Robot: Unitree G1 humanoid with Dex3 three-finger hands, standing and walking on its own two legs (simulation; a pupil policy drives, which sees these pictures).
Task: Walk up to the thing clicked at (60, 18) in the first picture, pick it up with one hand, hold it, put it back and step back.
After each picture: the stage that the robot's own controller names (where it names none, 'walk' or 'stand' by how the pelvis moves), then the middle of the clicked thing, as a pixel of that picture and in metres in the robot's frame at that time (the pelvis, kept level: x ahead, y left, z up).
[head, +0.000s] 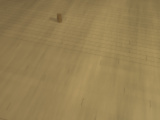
stand; (59, 18) +1.94 +0.31 -0.72
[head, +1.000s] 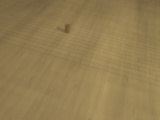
walk; (67, 28) +1.83 +0.13 -0.71
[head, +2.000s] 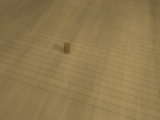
walk; (66, 48) +1.25 +0.11 -0.72
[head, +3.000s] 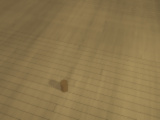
walk; (64, 86) +0.81 +0.15 -0.71
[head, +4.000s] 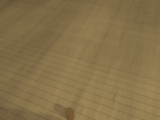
walk; (69, 114) +0.55 +0.17 -0.71
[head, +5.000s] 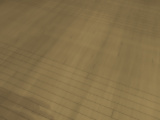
stand; out of the picture +0.41 +0.11 -0.72
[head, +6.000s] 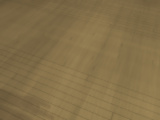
stand; out of the picture +0.40 +0.12 -0.72
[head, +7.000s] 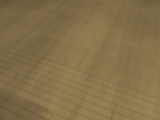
stand; out of the picture +0.41 +0.13 -0.73
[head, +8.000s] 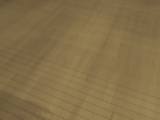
stand; out of the picture +0.40 +0.14 -0.73
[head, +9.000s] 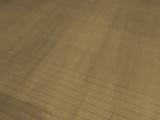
stand; out of the picture +0.39 +0.14 -0.73
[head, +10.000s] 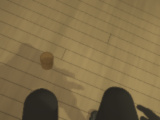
go down; (47, 61) +0.48 +0.13 -0.38
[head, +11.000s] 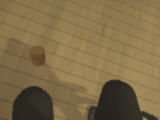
approach; (38, 56) +0.49 +0.15 -0.32
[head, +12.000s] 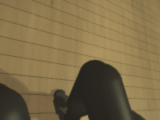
close in; out of the picture +0.49 +0.20 -0.23
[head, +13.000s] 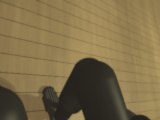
close; out of the picture +0.49 +0.21 -0.24
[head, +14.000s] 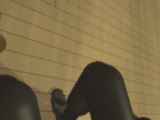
lift; out of the picture +0.43 +0.17 -0.24
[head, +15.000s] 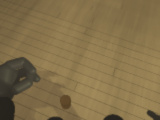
lift; (65, 102) +0.40 +0.09 -0.53
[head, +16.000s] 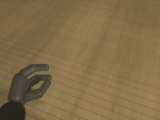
go down; out of the picture +0.36 +0.09 -0.68
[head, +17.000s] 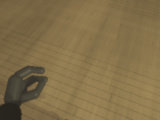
stand; out of the picture +0.36 +0.09 -0.67
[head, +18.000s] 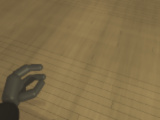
stand; out of the picture +0.36 +0.09 -0.68
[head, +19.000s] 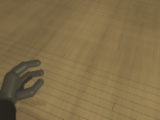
stand; out of the picture +0.36 +0.09 -0.68
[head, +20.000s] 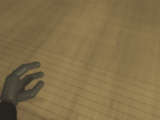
stand; out of the picture +0.36 +0.09 -0.68
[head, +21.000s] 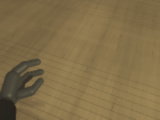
stand; out of the picture +0.36 +0.09 -0.69
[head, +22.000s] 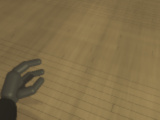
stand; out of the picture +0.35 +0.09 -0.69
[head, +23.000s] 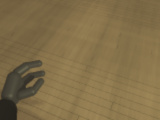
stand; out of the picture +0.36 +0.09 -0.69
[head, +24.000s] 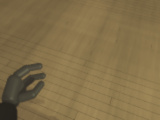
stand; out of the picture +0.36 +0.09 -0.67
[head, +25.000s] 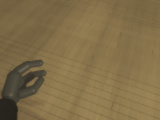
stand; out of the picture +0.35 +0.09 -0.68
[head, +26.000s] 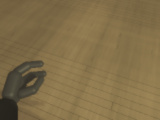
stand; out of the picture +0.36 +0.09 -0.69
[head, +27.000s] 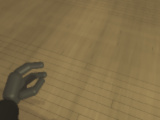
stand; out of the picture +0.35 +0.09 -0.68
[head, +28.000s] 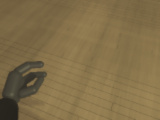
stand; out of the picture +0.35 +0.09 -0.69
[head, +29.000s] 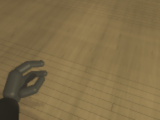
stand; out of the picture +0.35 +0.09 -0.68
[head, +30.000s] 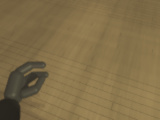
stand; out of the picture +0.36 +0.09 -0.68
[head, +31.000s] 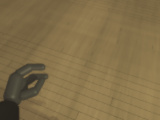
stand; out of the picture +0.36 +0.09 -0.67
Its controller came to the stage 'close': yes
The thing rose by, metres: 0.00
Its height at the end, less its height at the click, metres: +0.00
